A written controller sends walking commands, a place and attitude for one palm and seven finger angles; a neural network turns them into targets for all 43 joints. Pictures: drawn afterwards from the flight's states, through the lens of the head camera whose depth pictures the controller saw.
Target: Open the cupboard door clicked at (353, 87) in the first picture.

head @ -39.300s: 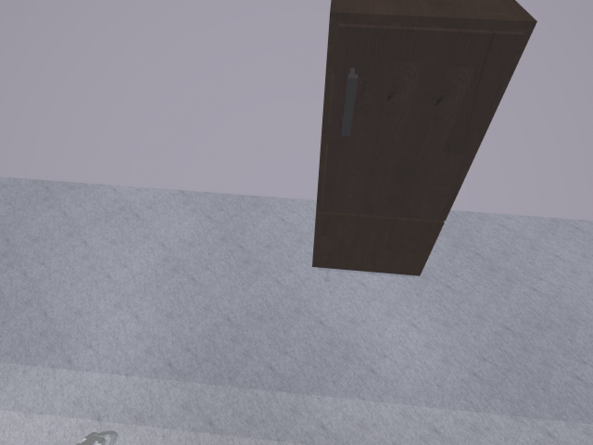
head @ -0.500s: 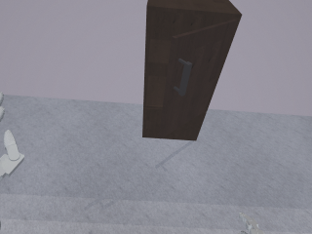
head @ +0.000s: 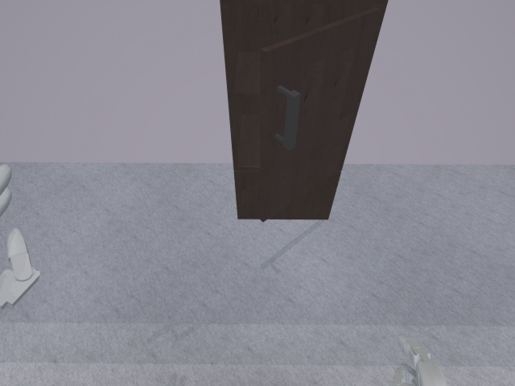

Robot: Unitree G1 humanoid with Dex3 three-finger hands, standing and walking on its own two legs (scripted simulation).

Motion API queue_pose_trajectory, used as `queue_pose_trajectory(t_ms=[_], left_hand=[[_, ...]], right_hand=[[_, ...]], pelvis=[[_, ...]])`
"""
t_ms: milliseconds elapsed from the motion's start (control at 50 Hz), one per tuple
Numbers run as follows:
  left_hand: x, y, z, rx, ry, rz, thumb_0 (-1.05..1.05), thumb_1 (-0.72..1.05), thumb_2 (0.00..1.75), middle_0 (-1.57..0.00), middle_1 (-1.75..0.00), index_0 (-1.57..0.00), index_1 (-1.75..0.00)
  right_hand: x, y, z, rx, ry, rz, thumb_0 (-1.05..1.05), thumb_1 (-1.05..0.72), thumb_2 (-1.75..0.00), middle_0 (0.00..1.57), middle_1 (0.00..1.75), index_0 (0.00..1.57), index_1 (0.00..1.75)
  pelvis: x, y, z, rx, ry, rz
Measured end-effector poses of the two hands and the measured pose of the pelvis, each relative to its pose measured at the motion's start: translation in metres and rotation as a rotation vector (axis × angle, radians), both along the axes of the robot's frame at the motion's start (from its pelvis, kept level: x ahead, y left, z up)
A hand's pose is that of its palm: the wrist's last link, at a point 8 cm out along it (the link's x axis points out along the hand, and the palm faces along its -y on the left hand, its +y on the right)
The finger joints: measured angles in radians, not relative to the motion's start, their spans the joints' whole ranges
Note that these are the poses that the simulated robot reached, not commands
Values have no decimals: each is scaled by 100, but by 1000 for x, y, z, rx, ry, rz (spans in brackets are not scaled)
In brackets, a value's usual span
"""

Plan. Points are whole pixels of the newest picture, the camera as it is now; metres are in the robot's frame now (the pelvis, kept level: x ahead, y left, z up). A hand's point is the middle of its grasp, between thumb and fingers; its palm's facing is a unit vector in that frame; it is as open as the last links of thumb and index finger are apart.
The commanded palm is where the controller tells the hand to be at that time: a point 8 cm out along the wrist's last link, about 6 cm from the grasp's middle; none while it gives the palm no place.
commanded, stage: stop stepping back and stand still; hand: left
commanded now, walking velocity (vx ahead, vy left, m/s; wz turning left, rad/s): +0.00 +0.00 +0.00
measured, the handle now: (285, 118) +0.71 -0.04 +0.03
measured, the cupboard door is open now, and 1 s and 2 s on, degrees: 41 41 41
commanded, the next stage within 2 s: let the arm hang, fingers relaxed in 0.36 s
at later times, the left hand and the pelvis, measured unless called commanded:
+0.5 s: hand (49, 263) +0.23 +0.27 +0.14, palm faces +0.33 -0.79 -0.52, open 7.4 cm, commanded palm none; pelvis +0.02 +0.01 +0.01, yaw +0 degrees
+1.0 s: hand out of the picture -0.03 +0.21 -0.16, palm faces +0.03 -0.98 -0.21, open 7.2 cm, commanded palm none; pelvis +0.01 +0.03 +0.01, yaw +1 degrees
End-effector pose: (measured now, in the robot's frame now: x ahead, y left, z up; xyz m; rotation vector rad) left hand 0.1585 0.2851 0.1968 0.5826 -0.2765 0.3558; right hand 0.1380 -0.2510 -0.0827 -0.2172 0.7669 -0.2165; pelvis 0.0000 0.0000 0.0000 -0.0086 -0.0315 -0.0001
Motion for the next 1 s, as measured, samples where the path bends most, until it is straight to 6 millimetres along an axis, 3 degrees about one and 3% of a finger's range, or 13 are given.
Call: queue_pose_trajectory(t_ms=[120, 220, 340, 460, 500, 560, 600, 660, 700, 740, 860, 1000], left_hand=[[11, 15, 2, -5, -15, 47, 1, 88, 90, -22, -30, -21, -30], [21, 11, -7, -36, 48, 57, 1, 89, 90, -21, -30, -21, -30], [27, 4, -16, -61, 107, 29, 1, 88, 90, -21, -30, -21, -30], [30, 13, -11, -49, 104, 41, 1, 88, 90, -22, -30, -21, -30], [37, 19, -34, -41, 189, 32, 1, 89, 90, -21, -30, -21, -30], [44, 28, -117, -165, 512, 76, 0, 89, 90, -20, -30, -20, -30], [33, 22, -180, -269, 755, 111, 0, 90, 90, -20, -30, -20, -30], [-7, -5, -261, -413, 1080, 129, 0, 90, 90, -20, -30, -19, -30], [-41, -31, -300, -501, 1260, 122, 1, 91, 90, -20, -30, -19, -30], [-75, -52, -324, -591, 1385, 137, 0, 92, 90, -20, -30, -20, -30], [-137, -37, -335, -646, 1517, 271, -3, 101, 90, -21, -30, -20, -30], [-193, -27, -326, -636, 1670, 365, -1, 95, 90, -20, -30, -20, -30]], right_hand=[[26, 1, 18, -13, -46, 20, 1, -91, -90, 20, 30, 20, 30], [40, 11, 18, 28, -67, 48, 1, -91, -90, 20, 30, 20, 30], [42, 22, 12, 59, -42, 51, 1, -91, -90, 20, 30, 20, 30], [35, 27, 8, 64, -1, 43, 1, -91, -90, 20, 30, 20, 30], [33, 26, -1, 73, 17, 86, 1, -91, -90, 20, 30, 20, 30], [23, 20, -23, 70, 106, 112, 0, -91, -90, 20, 30, 20, 30], [11, 16, -33, 66, 169, 100, 0, -91, -90, 20, 30, 20, 30], [-17, 14, -40, 59, 268, 62, 0, -91, -90, 20, 30, 20, 30], [-41, 15, -41, 51, 348, 37, 0, -91, -90, 20, 30, 20, 30], [-67, 18, -41, 44, 436, 18, 0, -91, -90, 20, 30, 20, 30], [-133, 33, -43, 59, 671, -14, 0, -91, -90, 20, 30, 20, 30], [-167, 60, -51, 131, 754, -45, 0, -91, -90, 20, 30, 20, 30]], pelvis=[[11, -1, 7, 11, 12, -12], [16, -2, 9, 7, 28, -18], [22, -1, 9, 3, 30, -19], [25, 3, 11, 2, 29, -19], [22, 7, 9, 2, 43, -4], [17, 14, 4, 7, 54, 9], [15, 17, 2, 11, 51, 11], [12, 17, 1, 20, 37, 10], [12, 17, 2, 23, 25, 9], [11, 17, 4, 19, 17, 11], [9, 17, 10, 2, 11, 23], [9, 26, 13, 3, 6, 13]])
